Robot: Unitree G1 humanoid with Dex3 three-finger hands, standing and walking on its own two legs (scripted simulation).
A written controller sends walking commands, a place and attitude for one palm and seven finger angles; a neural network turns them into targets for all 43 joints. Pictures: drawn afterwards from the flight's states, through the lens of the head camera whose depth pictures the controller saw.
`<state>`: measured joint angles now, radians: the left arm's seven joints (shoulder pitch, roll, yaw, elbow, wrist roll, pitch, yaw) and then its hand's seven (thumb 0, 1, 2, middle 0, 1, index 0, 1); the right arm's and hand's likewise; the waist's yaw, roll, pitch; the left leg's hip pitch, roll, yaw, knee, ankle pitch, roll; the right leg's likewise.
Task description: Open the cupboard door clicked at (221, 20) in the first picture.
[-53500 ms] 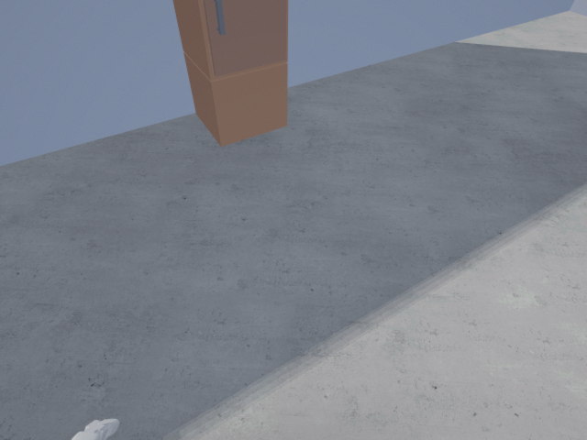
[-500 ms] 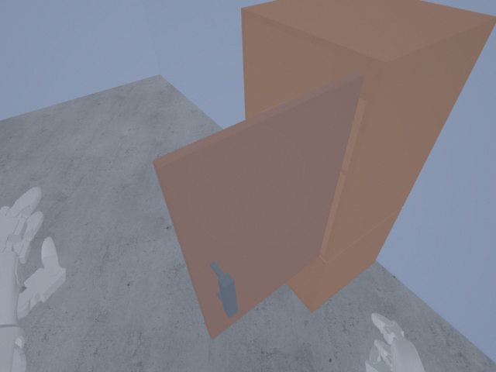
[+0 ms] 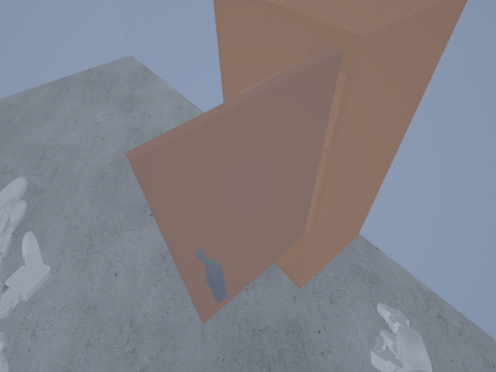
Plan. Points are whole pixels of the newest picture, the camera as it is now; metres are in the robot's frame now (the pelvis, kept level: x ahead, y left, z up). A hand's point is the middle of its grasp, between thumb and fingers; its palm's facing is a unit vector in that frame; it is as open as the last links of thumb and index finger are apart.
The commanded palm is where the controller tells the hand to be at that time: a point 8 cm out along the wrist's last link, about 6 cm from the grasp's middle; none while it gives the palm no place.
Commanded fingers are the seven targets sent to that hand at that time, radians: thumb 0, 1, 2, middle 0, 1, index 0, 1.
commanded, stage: step back with the hand held close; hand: left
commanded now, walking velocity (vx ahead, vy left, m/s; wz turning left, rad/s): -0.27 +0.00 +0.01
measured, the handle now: (210, 276) +0.31 +0.10 -0.08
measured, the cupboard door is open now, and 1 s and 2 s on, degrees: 92 92 92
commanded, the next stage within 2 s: stop stepping back and stand still in 1.10 s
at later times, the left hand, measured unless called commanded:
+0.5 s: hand out of the picture +0.13 +0.28 +0.15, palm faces +0.49 -0.75 -0.44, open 7.4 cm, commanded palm +0.07 +0.32 +0.17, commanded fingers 0.00 0.90 0.90 -0.20 -0.30 -0.20 -0.30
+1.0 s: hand out of the picture +0.08 +0.21 +0.15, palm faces +0.26 -0.81 -0.52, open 7.4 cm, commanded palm +0.00 +0.28 +0.17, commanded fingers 0.00 0.90 0.90 -0.20 -0.30 -0.20 -0.30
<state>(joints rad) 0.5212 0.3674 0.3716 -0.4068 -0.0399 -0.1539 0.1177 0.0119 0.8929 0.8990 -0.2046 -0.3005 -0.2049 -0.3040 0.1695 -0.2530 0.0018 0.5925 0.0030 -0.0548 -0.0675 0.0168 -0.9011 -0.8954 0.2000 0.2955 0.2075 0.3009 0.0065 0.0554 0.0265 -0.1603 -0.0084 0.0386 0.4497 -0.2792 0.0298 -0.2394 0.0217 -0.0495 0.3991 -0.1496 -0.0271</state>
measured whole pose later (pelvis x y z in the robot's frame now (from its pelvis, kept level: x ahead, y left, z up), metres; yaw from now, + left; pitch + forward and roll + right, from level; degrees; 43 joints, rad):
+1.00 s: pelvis -0.14 -0.02 -0.01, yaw -2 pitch +2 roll -1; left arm 0.54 0.45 0.40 -0.58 -0.05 -0.20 0.11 0.01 0.89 0.90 -0.21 -0.30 -0.21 -0.30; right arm 0.05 -0.18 0.01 0.58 -0.01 -0.10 -0.02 0.02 -0.90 -0.90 0.20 0.30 0.21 0.30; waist 0.00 0.01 0.10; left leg -0.47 0.05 0.04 0.51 -0.10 0.02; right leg -0.26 0.11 0.02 0.54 -0.31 -0.06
